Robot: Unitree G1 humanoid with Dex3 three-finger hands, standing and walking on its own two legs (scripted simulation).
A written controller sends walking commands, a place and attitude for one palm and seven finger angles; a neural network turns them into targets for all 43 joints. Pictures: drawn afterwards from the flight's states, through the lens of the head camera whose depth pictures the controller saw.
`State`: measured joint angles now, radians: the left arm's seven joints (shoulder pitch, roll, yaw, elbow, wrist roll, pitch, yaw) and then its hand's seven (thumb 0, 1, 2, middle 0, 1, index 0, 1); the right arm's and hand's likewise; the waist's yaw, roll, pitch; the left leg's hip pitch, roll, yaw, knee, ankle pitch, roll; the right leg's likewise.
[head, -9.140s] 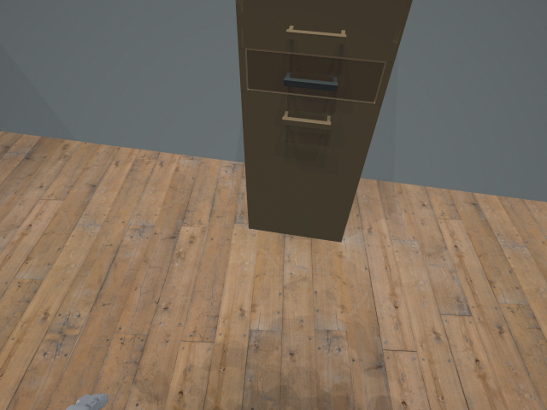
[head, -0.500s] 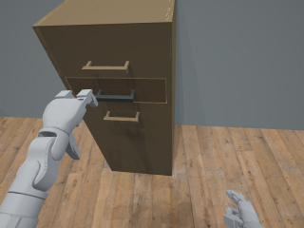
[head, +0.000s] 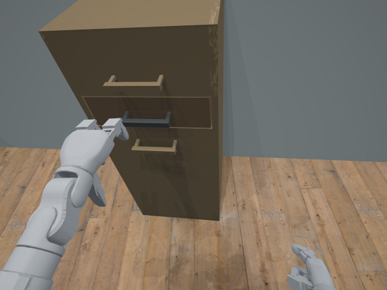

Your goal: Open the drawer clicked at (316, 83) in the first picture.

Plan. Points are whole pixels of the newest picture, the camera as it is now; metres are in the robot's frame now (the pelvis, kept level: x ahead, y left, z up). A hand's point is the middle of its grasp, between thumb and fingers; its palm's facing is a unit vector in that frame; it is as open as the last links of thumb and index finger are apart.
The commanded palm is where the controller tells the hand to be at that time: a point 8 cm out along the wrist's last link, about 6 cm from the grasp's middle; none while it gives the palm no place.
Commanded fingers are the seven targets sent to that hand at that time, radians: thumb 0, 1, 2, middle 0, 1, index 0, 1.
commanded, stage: move the hooked fingers above the handle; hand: left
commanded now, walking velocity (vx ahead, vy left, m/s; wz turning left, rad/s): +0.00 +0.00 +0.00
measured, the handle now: (146, 118) +0.56 +0.24 +0.00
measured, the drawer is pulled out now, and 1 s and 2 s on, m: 0.00 0.00 0.00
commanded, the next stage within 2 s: none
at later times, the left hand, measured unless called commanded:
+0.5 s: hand (121, 145) +0.38 +0.23 +0.09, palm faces -0.01 -0.04 -1.00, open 13.8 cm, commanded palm +0.37 +0.24 +0.15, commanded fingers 0.00 -0.50 0.30 -0.30 -1.20 -0.30 -1.20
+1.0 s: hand (130, 129) +0.45 +0.24 +0.07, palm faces -0.02 -0.01 -1.00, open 13.8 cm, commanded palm +0.43 +0.24 +0.13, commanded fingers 0.00 -0.50 0.30 -0.30 -1.20 -0.30 -1.20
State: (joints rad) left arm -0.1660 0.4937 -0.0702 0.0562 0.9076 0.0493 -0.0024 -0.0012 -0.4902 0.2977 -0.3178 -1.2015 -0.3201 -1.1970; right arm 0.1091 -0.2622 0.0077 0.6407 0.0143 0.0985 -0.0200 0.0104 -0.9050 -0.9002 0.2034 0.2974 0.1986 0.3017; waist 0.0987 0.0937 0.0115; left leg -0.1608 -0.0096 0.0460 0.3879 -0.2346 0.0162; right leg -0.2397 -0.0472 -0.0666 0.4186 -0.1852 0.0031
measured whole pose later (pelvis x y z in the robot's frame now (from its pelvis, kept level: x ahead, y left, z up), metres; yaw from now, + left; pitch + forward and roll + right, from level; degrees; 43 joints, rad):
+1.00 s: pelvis +0.01 +0.00 -0.01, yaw -1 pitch +9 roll +0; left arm -0.65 0.50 -0.06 0.72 1.02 -0.11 0.11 0.00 -0.49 0.30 -0.32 -1.20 -0.32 -1.20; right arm 0.25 -0.26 -0.04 0.66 0.02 0.11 -0.04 0.01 -0.90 -0.90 0.20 0.30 0.20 0.30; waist 0.01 0.05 -0.06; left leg -0.39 0.00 0.06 0.54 -0.31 0.02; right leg -0.46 -0.04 -0.05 0.55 -0.25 0.00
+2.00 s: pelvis +0.02 +0.01 -0.02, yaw -1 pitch +14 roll -1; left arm -0.82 0.56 -0.03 0.97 1.06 -0.13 0.17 0.00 -0.49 0.30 -0.32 -1.20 -0.32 -1.20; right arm 0.31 -0.27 -0.05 0.69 0.00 0.12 -0.04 0.00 -0.90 -0.90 0.21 0.30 0.20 0.30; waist -0.05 0.04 -0.09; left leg -0.51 0.01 0.06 0.61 -0.35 0.03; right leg -0.57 -0.04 -0.05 0.57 -0.25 0.01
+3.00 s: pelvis +0.01 +0.01 -0.03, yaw -2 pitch +19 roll -1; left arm -0.85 0.58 0.02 1.09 1.10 -0.16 0.26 0.00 -0.49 0.30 -0.32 -1.20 -0.32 -1.20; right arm 0.34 -0.28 -0.05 0.71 -0.02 0.11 -0.03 0.00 -0.90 -0.90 0.21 0.30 0.20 0.30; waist -0.10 0.04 -0.11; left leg -0.67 0.02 0.06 0.73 -0.39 0.03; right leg -0.73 -0.03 -0.04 0.67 -0.28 0.01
